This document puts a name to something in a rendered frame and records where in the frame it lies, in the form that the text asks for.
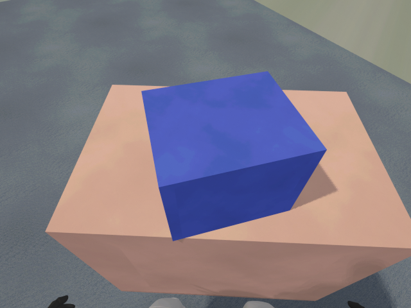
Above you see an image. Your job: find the robot left hand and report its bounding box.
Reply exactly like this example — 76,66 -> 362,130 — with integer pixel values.
48,295 -> 75,308

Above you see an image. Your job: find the carton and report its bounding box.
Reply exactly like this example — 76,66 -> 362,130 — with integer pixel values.
141,71 -> 327,241

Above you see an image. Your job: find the pedestal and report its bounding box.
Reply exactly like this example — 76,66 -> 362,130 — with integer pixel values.
45,85 -> 411,301

